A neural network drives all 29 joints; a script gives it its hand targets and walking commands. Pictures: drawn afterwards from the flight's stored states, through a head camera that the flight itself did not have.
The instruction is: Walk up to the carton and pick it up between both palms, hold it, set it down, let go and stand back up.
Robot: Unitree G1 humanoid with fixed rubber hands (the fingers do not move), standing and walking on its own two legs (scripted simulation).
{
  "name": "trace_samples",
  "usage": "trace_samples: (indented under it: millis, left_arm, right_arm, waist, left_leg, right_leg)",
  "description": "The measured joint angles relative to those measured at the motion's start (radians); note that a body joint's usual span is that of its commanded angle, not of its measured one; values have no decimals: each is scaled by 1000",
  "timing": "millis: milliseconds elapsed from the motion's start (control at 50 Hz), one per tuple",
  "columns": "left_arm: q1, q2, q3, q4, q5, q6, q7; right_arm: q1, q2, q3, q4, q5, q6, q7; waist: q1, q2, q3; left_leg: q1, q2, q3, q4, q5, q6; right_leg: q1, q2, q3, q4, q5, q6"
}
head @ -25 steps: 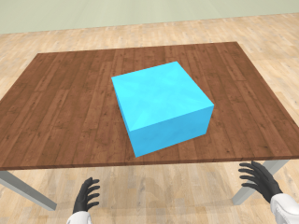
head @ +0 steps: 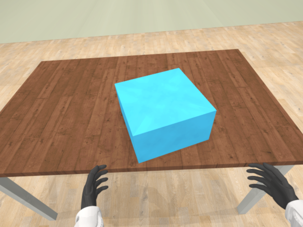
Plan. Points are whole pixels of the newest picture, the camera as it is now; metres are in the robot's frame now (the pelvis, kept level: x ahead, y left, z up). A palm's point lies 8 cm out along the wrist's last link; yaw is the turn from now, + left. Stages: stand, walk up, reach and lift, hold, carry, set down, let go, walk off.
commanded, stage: reach and lift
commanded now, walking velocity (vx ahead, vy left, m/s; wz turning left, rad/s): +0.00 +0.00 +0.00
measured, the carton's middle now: (160, 111) +0.52 -0.03 -0.01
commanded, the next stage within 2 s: none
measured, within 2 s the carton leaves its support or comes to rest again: neither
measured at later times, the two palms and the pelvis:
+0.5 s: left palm (95, 173) +0.24 +0.15 +0.07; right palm (292, 169) +0.23 -0.34 +0.04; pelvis +0.00 -0.04 +0.00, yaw -1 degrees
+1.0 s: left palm (93, 154) +0.29 +0.16 +0.07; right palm (276, 139) +0.30 -0.33 +0.07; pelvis +0.01 -0.03 +0.00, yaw -1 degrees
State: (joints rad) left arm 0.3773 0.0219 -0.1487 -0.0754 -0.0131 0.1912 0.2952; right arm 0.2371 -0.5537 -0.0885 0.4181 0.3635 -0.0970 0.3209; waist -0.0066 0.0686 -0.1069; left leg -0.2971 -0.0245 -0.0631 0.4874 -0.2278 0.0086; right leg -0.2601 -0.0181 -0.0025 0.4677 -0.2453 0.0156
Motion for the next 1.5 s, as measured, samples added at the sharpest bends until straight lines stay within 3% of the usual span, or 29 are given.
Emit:
trace_samples:
  millis: [160,340,540,680,940,1300,1400,1500]
  left_arm:
    - [14,-10,9,-2,0,-58,12]
    - [-74,-9,59,-1,0,-47,33]
    - [-244,-9,189,-1,-8,45,6]
    - [-248,-10,230,-1,-8,75,-17]
    - [-357,-7,245,-1,-22,101,-17]
    - [-557,28,311,41,-43,233,-24]
    - [-638,35,330,143,-44,275,-38]
    - [-665,37,340,161,-46,301,-39]
  right_arm:
    - [-11,-18,-2,79,89,-110,17]
    - [-84,-32,39,83,128,-119,26]
    - [-214,-32,116,48,124,-23,-33]
    - [-248,-32,141,22,137,-13,-43]
    - [-394,-34,131,87,149,-10,-44]
    - [-593,-34,158,151,149,118,-71]
    - [-680,-34,180,220,147,163,-74]
    - [-728,-34,184,270,136,188,-74]
  waist:
    - [0,-32,6]
    - [0,-44,7]
    - [0,-51,25]
    - [0,-66,53]
    - [0,-66,66]
    - [19,-66,70]
    - [30,-66,70]
    - [37,-66,74]
  left_leg:
    - [14,21,0,-1,0,-22]
    - [14,53,0,-1,0,-39]
    - [14,58,0,-9,0,-42]
    - [14,59,0,-23,-1,-52]
    - [14,59,0,-26,-4,-52]
    - [15,59,0,-29,-1,-52]
    - [15,60,0,-32,0,-52]
    - [14,60,0,-37,1,-53]
  right_leg:
    - [10,20,0,0,3,-10]
    - [1,52,1,9,6,-38]
    - [-5,58,1,10,1,-44]
    - [-2,58,1,-9,3,-44]
    - [1,58,2,-18,3,-45]
    - [2,58,2,-20,6,-45]
    - [2,58,2,-24,7,-45]
    - [1,58,2,-28,8,-45]
